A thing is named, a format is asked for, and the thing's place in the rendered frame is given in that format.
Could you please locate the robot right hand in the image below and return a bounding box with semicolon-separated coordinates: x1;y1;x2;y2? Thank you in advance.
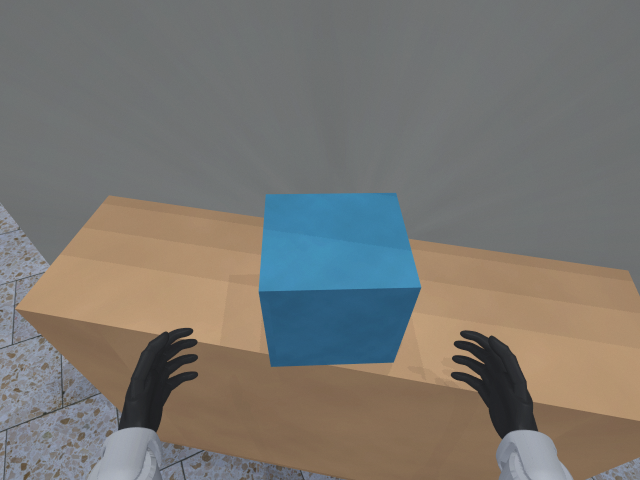
451;330;538;439

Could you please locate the pedestal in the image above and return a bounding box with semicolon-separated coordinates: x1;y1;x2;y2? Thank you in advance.
15;195;640;480

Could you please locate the robot right forearm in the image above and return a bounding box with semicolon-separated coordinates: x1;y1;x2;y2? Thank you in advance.
496;430;574;480

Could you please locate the robot left forearm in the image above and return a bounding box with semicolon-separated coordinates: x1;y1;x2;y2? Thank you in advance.
87;427;163;480

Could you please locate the carton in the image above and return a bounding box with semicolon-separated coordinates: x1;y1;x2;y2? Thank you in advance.
259;193;421;367

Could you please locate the robot left hand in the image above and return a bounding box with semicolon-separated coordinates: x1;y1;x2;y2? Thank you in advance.
118;328;198;432

